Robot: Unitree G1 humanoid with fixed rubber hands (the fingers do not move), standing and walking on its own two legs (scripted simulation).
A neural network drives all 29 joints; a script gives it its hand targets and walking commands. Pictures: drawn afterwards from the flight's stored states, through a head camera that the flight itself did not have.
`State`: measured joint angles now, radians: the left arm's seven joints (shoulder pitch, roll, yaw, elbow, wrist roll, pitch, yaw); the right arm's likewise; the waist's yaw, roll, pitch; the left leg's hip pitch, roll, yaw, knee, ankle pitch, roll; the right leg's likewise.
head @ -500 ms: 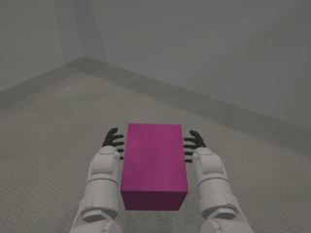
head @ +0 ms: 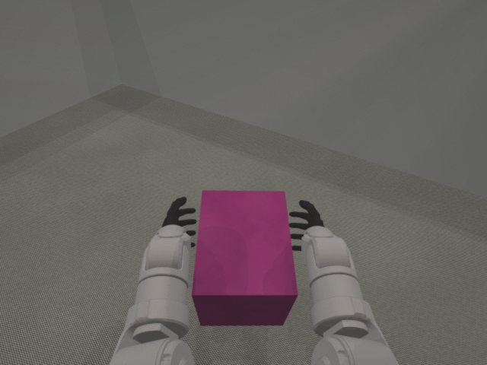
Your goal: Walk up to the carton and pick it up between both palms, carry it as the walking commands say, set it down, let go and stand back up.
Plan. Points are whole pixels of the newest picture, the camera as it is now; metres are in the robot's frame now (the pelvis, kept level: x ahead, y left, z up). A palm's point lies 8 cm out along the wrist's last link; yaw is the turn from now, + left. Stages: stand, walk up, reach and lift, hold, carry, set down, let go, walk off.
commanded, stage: reach and lift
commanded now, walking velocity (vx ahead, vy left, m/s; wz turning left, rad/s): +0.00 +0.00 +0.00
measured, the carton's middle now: (242, 258) +0.33 +0.00 -0.03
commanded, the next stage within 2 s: hold in 0.54 s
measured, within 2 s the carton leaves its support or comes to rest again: neither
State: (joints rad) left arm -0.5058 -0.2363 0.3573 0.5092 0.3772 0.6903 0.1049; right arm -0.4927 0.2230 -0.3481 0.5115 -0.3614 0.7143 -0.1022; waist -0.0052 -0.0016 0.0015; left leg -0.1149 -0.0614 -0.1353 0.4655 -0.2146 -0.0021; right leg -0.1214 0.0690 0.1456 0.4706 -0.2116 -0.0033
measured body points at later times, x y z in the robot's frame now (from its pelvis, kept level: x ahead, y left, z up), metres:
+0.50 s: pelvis +0.01 +0.00 +0.00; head -0.06 +0.00 +0.45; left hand +0.32 +0.13 +0.06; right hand +0.32 -0.13 +0.05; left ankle +0.03 +0.12 -0.74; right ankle +0.04 -0.12 -0.74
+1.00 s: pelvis -0.01 +0.00 +0.00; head -0.08 +0.00 +0.44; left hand +0.31 +0.13 +0.06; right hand +0.31 -0.12 +0.06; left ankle +0.03 +0.12 -0.74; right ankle +0.04 -0.12 -0.74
